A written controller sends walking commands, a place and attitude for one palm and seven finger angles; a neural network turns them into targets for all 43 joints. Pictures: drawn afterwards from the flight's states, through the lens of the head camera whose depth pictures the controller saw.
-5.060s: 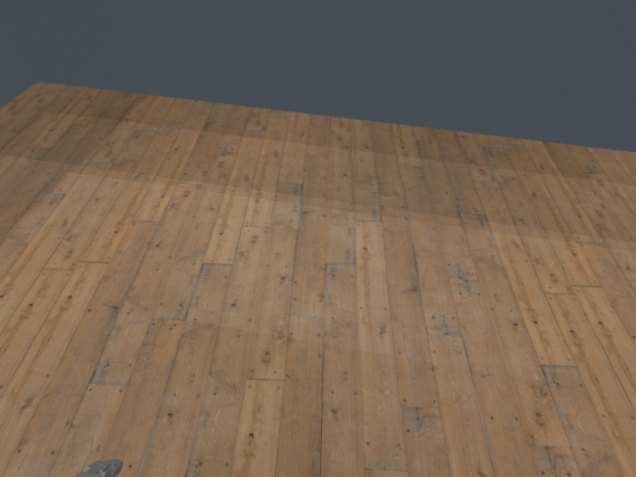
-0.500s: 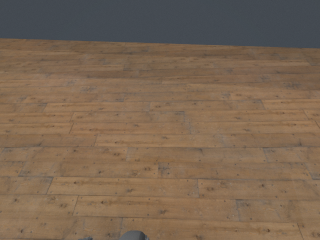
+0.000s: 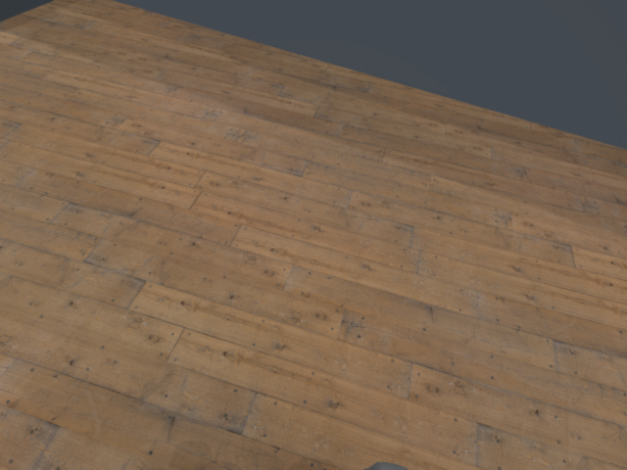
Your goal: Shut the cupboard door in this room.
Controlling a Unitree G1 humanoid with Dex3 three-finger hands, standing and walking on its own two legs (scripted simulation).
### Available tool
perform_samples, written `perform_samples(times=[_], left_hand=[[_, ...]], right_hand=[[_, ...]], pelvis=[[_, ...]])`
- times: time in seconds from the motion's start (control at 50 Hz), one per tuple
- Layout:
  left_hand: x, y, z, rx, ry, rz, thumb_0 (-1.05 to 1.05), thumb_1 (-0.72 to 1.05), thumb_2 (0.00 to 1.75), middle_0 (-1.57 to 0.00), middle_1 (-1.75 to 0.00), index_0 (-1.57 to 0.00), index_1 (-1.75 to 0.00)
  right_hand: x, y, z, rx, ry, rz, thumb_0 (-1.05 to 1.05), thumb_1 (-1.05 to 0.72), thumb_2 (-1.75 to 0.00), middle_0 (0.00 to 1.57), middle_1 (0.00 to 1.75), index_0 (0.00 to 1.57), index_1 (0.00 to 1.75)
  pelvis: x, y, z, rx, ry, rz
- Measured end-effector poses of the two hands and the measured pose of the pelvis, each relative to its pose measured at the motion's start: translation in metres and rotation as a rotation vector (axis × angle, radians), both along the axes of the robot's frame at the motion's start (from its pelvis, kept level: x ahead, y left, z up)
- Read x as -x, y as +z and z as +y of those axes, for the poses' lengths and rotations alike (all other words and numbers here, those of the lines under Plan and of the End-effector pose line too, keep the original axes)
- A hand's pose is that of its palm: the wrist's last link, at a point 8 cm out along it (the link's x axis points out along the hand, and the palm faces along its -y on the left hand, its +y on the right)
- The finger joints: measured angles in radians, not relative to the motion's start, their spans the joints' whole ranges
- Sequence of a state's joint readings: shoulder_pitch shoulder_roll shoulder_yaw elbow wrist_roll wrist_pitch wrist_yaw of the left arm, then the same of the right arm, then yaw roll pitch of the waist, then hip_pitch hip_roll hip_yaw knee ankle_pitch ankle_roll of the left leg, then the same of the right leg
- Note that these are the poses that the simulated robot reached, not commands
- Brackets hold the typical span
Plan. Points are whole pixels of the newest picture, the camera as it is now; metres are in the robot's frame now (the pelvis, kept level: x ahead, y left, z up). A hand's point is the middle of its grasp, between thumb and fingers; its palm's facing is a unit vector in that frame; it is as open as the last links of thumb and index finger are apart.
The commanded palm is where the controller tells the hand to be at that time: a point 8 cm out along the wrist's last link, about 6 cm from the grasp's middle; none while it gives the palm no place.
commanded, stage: turn or walk to find it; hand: left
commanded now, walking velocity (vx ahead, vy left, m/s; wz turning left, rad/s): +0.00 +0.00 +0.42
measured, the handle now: out of the picture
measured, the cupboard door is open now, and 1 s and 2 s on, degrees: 93 93 93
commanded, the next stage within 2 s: none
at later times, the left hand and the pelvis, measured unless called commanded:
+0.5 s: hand out of the picture +0.01 +0.16 -0.16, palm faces +0.24 -0.94 -0.26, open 7.4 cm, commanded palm none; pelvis -0.02 -0.04 +0.00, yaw +15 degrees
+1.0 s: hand out of the picture -0.07 +0.22 -0.17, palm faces +0.46 -0.85 -0.25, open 7.4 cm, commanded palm none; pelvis -0.05 +0.00 +0.00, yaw +26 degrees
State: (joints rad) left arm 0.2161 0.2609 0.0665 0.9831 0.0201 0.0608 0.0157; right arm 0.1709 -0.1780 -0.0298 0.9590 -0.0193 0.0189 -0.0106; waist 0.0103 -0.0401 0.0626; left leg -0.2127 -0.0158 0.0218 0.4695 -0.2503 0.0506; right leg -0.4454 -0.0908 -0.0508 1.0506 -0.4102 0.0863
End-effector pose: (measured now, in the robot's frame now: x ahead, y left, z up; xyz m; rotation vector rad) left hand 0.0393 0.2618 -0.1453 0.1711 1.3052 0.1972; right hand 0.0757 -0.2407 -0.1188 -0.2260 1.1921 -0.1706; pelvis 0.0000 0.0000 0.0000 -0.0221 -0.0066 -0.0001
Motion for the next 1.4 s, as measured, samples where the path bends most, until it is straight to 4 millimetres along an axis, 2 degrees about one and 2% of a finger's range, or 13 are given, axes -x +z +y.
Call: perform_samples(times=[0.12, 0.26, 0.38, 0.5, 0.58, 0.68, 0.74, 0.82, 0.94, 1.02, 1.14, 1.28, 1.4], left_hand=[[-0.019, 0.011, -0.008, -0.015, 0.013, -0.089, 0.00, 0.91, 0.90, -0.20, -0.30, -0.20, -0.30], [-0.029, 0.020, -0.036, -0.051, 0.023, -0.199, 0.00, 0.91, 0.90, -0.20, -0.30, -0.20, -0.30], [0.007, 0.027, -0.053, -0.057, 0.086, -0.180, 0.00, 0.91, 0.90, -0.20, -0.30, -0.20, -0.30], [0.050, 0.019, -0.054, -0.038, 0.171, -0.115, 0.00, 0.91, 0.90, -0.20, -0.30, -0.20, -0.30], [0.086, 0.007, -0.046, -0.017, 0.237, -0.068, 0.00, 0.91, 0.90, -0.20, -0.30, -0.20, -0.30], [0.135, -0.019, -0.023, 0.011, 0.332, 0.005, 0.00, 0.91, 0.90, -0.20, -0.30, -0.20, -0.30], [0.156, -0.019, -0.012, 0.011, 0.365, 0.061, 0.00, 0.91, 0.90, -0.20, -0.30, -0.20, -0.30], [0.163, -0.008, -0.003, 0.007, 0.391, 0.047, 0.00, 0.91, 0.90, -0.20, -0.30, -0.20, -0.30], [0.151, 0.007, 0.003, -0.023, 0.415, -0.035, 0.00, 0.91, 0.90, -0.20, -0.30, -0.20, -0.30], [0.135, 0.014, -0.002, -0.047, 0.420, -0.093, 0.00, 0.91, 0.90, -0.20, -0.30, -0.20, -0.30], [0.119, 0.022, -0.026, -0.097, 0.428, -0.176, 0.00, 0.91, 0.90, -0.20, -0.30, -0.20, -0.30], [0.149, 0.030, -0.063, -0.098, 0.509, -0.156, 0.00, 0.91, 0.90, -0.20, -0.30, -0.20, -0.30], [0.186, 0.022, -0.085, -0.063, 0.595, -0.097, 0.00, 0.91, 0.90, -0.20, -0.30, -0.20, -0.30]], right_hand=[[0.007, -0.007, -0.001, -0.026, 0.022, 0.021, 0.00, -0.91, -0.90, 0.20, 0.30, 0.21, 0.30], [0.023, -0.032, -0.029, -0.060, 0.037, 0.075, 0.00, -0.91, -0.90, 0.20, 0.30, 0.21, 0.30], [0.025, -0.034, -0.048, -0.056, 0.079, 0.126, 0.00, -0.91, -0.90, 0.20, 0.30, 0.20, 0.30], [0.018, -0.027, -0.048, -0.028, 0.149, 0.160, 0.00, -0.91, -0.90, 0.20, 0.30, 0.20, 0.30], [0.002, -0.023, -0.031, -0.002, 0.217, 0.157, 0.00, -0.91, -0.90, 0.20, 0.30, 0.20, 0.30], [-0.027, -0.021, 0.006, 0.030, 0.315, 0.074, 0.00, -0.91, -0.90, 0.20, 0.30, 0.20, 0.30], [-0.037, -0.011, 0.027, 0.029, 0.354, 0.023, 0.00, -0.91, -0.90, 0.20, 0.30, 0.20, 0.30], [-0.042, -0.002, 0.046, 0.017, 0.391, -0.001, 0.00, -0.91, -0.90, 0.20, 0.30, 0.20, 0.30], [-0.042, -0.004, 0.058, -0.018, 0.428, -0.003, 0.00, -0.91, -0.90, 0.20, 0.30, 0.21, 0.30], [-0.037, -0.012, 0.050, -0.037, 0.438, 0.020, 0.00, -0.91, -0.90, 0.20, 0.30, 0.21, 0.30], [-0.034, -0.035, 0.021, -0.063, 0.448, 0.070, 0.00, -0.91, -0.90, 0.20, 0.30, 0.21, 0.30], [-0.038, -0.036, -0.004, -0.043, 0.497, 0.137, 0.00, -0.91, -0.90, 0.20, 0.30, 0.20, 0.30], [-0.041, -0.029, -0.005, -0.002, 0.562, 0.178, 0.00, -0.91, -0.90, 0.20, 0.30, 0.20, 0.30]], pelvis=[[0.005, 0.001, -0.006, -0.004, 0.054, 0.000], [0.013, -0.011, -0.031, -0.034, 0.119, 0.007], [0.020, -0.006, -0.041, -0.032, 0.190, -0.012], [0.024, -0.004, -0.039, -0.039, 0.260, -0.012], [0.030, -0.007, -0.029, -0.035, 0.302, -0.007], [0.040, -0.020, -0.008, -0.020, 0.353, 0.001], [0.045, -0.015, -0.002, -0.015, 0.361, 0.000], [0.048, -0.005, 0.004, -0.003, 0.387, 0.001], [0.051, 0.000, 0.004, -0.006, 0.434, 0.001], [0.052, -0.001, -0.005, -0.015, 0.468, 0.001], [0.049, -0.011, -0.031, -0.037, 0.521, 0.009], [0.051, -0.005, -0.047, -0.048, 0.607, -0.010], [0.055, -0.002, -0.049, -0.052, 0.672, -0.004]])
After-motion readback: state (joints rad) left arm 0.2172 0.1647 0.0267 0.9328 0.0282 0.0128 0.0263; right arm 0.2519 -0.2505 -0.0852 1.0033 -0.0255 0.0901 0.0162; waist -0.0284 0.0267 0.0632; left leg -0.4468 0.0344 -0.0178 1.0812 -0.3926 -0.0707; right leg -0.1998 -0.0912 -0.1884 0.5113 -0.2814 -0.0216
